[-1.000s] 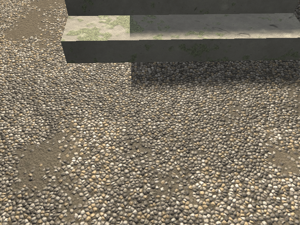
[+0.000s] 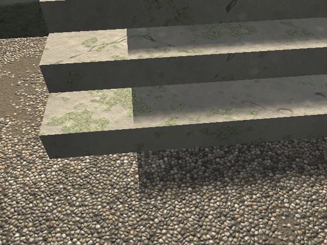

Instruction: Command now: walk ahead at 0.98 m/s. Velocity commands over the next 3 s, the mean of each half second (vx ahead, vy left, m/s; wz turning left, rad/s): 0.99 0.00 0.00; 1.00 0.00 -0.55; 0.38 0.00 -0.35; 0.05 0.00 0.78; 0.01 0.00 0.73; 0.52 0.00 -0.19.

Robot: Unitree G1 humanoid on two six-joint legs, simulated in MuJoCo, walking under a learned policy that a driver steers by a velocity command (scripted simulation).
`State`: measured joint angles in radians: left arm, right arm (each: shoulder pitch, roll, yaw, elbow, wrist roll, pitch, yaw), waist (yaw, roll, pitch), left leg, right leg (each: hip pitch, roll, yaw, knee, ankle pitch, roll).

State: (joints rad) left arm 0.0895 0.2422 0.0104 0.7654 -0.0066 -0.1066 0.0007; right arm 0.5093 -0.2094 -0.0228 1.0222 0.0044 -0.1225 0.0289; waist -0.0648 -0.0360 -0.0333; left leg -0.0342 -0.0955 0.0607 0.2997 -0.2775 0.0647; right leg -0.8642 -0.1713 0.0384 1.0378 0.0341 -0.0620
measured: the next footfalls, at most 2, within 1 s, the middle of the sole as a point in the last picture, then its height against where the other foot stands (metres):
right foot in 0.20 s outside the picture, level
left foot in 0.70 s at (140, 180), level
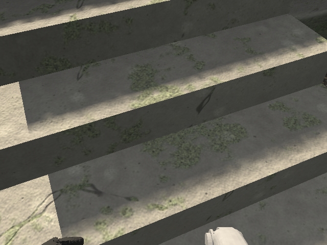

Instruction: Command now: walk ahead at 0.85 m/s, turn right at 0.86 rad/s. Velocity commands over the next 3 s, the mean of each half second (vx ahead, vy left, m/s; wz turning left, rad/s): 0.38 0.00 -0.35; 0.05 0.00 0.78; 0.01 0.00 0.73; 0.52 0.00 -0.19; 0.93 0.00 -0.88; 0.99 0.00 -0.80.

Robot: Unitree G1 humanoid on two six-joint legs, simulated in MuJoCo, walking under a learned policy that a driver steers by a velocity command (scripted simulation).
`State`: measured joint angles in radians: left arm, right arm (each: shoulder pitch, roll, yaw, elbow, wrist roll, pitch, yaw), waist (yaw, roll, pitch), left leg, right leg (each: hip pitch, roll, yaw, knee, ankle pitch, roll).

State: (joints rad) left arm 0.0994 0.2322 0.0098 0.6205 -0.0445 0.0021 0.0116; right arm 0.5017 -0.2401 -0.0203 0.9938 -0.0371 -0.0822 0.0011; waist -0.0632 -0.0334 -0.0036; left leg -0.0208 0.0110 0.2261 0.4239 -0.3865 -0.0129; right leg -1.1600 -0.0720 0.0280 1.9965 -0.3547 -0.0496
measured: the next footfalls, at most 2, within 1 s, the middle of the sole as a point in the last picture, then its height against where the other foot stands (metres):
right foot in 0.14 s outside the picture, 0.18 m higher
left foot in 0.74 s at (133, 204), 0.18 m higher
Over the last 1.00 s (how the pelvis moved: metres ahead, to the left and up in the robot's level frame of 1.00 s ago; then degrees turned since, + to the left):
0.89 -0.03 -0.01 -18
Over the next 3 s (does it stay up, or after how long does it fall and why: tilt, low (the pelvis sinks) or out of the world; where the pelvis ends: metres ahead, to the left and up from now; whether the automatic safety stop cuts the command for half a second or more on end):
stays up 1.34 0.27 0.77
